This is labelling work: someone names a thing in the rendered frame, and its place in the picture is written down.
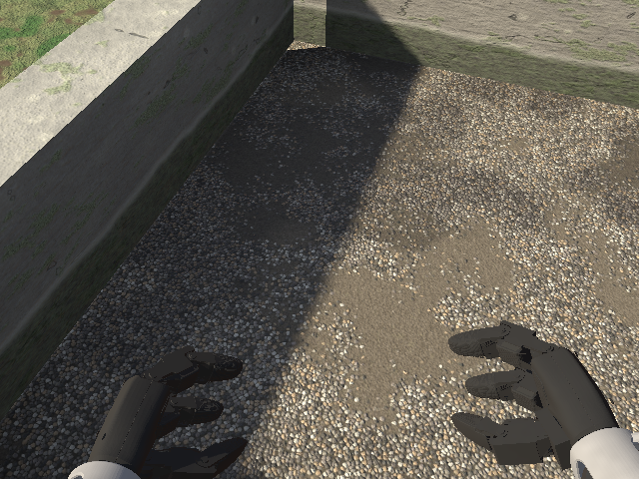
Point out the left robot hand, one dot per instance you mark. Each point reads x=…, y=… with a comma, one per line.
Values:
x=147, y=408

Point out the robot right forearm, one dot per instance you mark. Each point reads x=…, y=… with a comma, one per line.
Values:
x=605, y=454

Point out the right robot hand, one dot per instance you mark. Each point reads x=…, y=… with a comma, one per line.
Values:
x=547, y=379

